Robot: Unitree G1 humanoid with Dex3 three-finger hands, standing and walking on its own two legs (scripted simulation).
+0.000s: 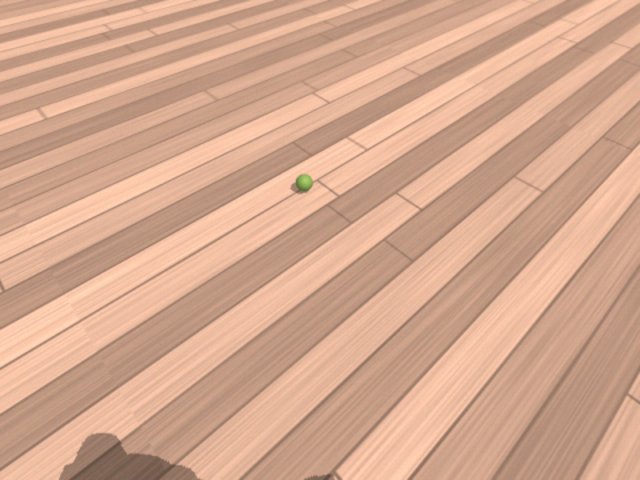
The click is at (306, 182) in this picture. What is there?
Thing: free ball
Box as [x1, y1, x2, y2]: [296, 174, 312, 190]
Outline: 302,174 298,176 296,179 296,185 301,190 307,190 310,188 312,181 308,175
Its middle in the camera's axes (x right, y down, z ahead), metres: -0.08 -0.25 +1.82
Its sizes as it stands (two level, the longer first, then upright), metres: 0.080 0.080 0.080
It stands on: the floor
